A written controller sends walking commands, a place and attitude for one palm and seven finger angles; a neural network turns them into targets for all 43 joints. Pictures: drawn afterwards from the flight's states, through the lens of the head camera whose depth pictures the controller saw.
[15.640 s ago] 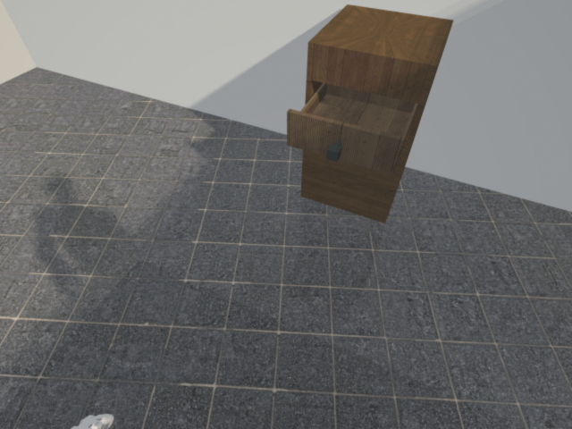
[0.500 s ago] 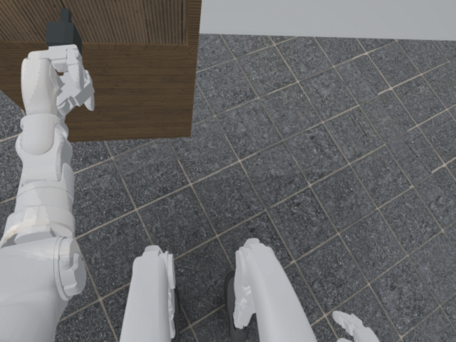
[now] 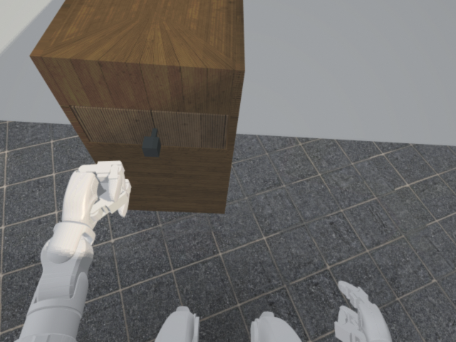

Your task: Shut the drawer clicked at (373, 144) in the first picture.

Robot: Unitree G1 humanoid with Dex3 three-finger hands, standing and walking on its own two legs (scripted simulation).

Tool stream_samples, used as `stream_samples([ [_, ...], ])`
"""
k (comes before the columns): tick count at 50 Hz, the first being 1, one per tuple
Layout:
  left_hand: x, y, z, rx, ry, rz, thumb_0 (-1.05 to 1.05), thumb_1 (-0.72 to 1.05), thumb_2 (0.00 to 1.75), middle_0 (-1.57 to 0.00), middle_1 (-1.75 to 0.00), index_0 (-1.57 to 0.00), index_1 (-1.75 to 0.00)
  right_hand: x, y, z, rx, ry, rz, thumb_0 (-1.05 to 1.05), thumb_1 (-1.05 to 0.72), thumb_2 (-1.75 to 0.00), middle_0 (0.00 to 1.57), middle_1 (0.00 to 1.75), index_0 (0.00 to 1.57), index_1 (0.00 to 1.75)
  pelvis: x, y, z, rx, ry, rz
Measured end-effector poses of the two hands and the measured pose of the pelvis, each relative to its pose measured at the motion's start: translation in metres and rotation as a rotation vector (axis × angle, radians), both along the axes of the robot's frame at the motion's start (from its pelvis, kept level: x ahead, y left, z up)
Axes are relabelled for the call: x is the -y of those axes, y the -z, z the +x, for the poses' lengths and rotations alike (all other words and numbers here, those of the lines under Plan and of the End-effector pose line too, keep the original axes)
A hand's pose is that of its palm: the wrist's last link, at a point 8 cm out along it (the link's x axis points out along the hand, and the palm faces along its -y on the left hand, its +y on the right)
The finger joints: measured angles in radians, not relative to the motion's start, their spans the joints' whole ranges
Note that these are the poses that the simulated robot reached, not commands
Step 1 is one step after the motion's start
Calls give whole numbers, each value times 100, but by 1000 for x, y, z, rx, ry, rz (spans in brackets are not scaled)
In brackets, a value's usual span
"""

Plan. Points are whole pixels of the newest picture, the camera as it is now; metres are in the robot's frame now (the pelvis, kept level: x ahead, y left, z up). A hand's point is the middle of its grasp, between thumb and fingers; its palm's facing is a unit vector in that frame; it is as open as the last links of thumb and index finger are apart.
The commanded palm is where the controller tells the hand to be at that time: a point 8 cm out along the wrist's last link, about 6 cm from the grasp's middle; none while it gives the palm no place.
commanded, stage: draw the hand back to the body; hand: left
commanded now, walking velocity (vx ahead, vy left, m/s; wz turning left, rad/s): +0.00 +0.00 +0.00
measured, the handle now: (152, 141) +0.59 +0.21 -0.13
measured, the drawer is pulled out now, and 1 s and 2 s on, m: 0.00 0.00 0.00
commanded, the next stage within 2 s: step back with the hand held close in 0.86 s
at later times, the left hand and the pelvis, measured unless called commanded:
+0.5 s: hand (28, 216) +0.25 +0.23 +0.18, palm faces +0.28 -0.90 -0.33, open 3.3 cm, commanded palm +0.20 +0.27 +0.22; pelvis +0.03 +0.00 +0.08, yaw +0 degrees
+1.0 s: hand out of the picture +0.20 +0.22 +0.24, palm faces +0.39 -0.84 -0.38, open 3.3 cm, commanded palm +0.16 +0.26 +0.27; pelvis +0.03 -0.02 +0.09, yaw +0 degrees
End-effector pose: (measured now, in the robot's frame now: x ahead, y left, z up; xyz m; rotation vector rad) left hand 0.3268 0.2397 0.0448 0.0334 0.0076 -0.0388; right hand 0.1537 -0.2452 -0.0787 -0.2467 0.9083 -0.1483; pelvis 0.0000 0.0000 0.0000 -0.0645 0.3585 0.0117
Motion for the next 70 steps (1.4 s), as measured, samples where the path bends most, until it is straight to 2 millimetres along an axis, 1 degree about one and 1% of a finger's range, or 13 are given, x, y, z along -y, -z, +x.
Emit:
stream_samples([
  [4, 0, -15, -26, -130, -61, 123, 2, 90, 90, -140, -160, -140, -160, -2, -30, 5, 43, 45, 3, 0, -91, -89, 21, 29, 20, 30, -2, -23, 6, 73, 14, 19],
  [9, -17, -46, -59, -207, -202, 233, 2, 90, 90, -140, -160, -140, -160, -12, -56, 11, 89, 50, 18, 0, -91, -89, 20, 29, 20, 30, -5, -47, 15, 152, 14, 31],
  [14, -34, -92, -74, -144, -314, 291, 2, 90, 90, -140, -160, -140, -160, -25, -66, 22, 125, 8, 42, 0, -90, -89, 20, 29, 20, 30, -6, -61, 21, 220, 1, 37],
  [21, -27, -138, -96, -57, -328, 292, 2, 90, 90, -140, -160, -140, -160, -36, -81, 40, 202, -28, 95, 1, -90, -89, 21, 29, 20, 30, -5, -76, 30, 299, 5, 47],
  [27, -32, -167, -122, -6, -363, 325, 2, 90, 90, -140, -160, -140, -160, -35, -95, 52, 255, -58, 99, 1, -90, -89, 21, 29, 20, 30, 1, -83, 34, 346, 4, 51],
  [37, -28, -244, -162, 233, -429, 454, 2, 90, 90, -140, -160, -141, -160, -29, -103, 66, 330, -104, 112, 1, -90, -89, 21, 29, 20, 30, 8, -89, 34, 386, 1, 56],
  [39, -27, -244, -165, 235, -440, 452, 2, 90, 90, -140, -160, -141, -160, -28, -102, 66, 327, -101, 120, 1, -90, -89, 21, 29, 20, 30, 10, -89, 32, 391, 1, 57],
  [44, -28, -212, -164, 116, -464, 396, 1, 90, 90, -140, -160, -141, -160, -22, -97, 58, 288, -93, 114, 1, -90, -89, 21, 29, 20, 30, 16, -90, 27, 396, 1, 60],
  [47, -22, -204, -164, 85, -452, 380, 2, 90, 90, -140, -160, -141, -160, -16, -95, 51, 275, -90, 98, 1, -90, -89, 21, 29, 20, 30, 19, -90, 27, 397, 3, 61],
  [51, -12, -218, -162, 147, -418, 399, 2, 89, 90, -141, -160, -141, -160, -9, -95, 45, 281, -82, 82, 1, -90, -89, 21, 29, 20, 30, 21, -90, 29, 402, 4, 58],
  [56, -23, -244, -152, 283, -410, 493, 2, 89, 90, -141, -160, -141, -160, 2, -93, 36, 239, -43, 65, 1, -90, -89, 21, 29, 20, 30, 18, -91, 24, 380, 5, 46],
  [64, -32, -207, -149, 94, -312, 490, 2, 90, 90, -140, -160, -141, -160, 9, -91, 8, 145, 56, 33, 1, -90, -89, 20, 29, 20, 30, 2, -94, 11, 344, 35, 52],
  [70, -38, -218, -169, 152, -279, 513, 2, 89, 90, -140, -160, -141, -160, -3, -96, -6, 118, 34, -4, 1, -91, -89, 20, 29, 20, 30, -5, -93, -4, 337, 26, 51],
])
